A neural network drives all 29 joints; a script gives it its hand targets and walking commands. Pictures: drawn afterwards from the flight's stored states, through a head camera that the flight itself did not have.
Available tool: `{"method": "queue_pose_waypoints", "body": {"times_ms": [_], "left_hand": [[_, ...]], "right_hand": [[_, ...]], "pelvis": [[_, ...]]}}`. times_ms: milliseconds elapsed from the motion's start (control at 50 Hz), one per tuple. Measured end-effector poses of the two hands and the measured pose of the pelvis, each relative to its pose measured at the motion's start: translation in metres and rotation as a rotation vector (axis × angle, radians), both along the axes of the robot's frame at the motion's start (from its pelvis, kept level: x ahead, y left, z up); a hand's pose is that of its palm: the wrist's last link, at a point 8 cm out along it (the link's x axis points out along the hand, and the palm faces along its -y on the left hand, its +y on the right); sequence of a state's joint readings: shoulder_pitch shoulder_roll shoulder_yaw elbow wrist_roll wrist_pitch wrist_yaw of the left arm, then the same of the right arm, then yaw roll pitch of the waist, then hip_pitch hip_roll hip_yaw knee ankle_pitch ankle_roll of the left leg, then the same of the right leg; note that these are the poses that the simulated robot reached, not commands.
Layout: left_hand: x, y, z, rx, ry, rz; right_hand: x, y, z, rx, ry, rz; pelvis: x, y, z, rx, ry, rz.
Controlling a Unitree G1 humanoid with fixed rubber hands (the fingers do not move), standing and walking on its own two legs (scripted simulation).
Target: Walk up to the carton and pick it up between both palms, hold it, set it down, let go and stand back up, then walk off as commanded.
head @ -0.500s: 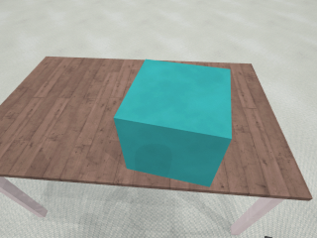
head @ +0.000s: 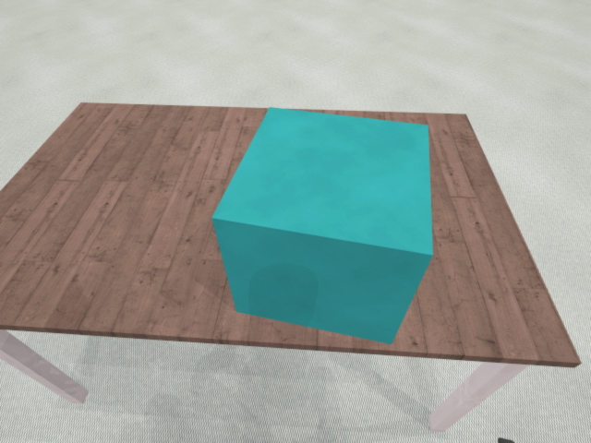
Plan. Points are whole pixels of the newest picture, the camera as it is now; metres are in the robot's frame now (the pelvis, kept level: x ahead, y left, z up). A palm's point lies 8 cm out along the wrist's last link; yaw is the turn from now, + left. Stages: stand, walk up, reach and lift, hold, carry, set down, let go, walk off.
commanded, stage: stand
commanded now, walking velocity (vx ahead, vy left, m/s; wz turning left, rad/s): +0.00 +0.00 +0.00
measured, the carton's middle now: (328, 222) +0.48 -0.03 +0.00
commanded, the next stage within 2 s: walk off in 1.66 s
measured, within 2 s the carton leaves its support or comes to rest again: neither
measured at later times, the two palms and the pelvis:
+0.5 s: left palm out of the picture +0.07 +0.30 -0.11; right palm out of the picture +0.10 -0.30 -0.11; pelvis +0.01 +0.00 +0.00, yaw +0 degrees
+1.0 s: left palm out of the picture +0.09 +0.30 -0.11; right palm out of the picture +0.10 -0.30 -0.11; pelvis +0.02 +0.00 +0.00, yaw -1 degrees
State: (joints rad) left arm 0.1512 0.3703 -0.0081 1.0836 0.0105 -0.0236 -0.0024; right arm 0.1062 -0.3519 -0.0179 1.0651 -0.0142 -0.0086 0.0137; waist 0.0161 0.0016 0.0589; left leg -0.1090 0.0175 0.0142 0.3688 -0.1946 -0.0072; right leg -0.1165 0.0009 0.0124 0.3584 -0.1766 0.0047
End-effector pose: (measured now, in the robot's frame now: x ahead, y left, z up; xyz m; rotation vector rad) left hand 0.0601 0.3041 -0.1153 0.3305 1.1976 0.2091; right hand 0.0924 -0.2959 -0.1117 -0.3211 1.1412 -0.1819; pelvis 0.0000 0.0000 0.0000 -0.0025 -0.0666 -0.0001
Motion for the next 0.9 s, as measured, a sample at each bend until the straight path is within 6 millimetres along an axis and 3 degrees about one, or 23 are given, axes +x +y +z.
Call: {"method": "queue_pose_waypoints", "body": {"times_ms": [900], "left_hand": [[0.028,-0.004,0.003,0.005,-0.003,-0.015]], "right_hand": [[0.009,-0.005,-0.001,0.001,0.007,-0.027]], "pelvis": [[0.013,-0.003,0.001,0.002,0.009,-0.016]]}}
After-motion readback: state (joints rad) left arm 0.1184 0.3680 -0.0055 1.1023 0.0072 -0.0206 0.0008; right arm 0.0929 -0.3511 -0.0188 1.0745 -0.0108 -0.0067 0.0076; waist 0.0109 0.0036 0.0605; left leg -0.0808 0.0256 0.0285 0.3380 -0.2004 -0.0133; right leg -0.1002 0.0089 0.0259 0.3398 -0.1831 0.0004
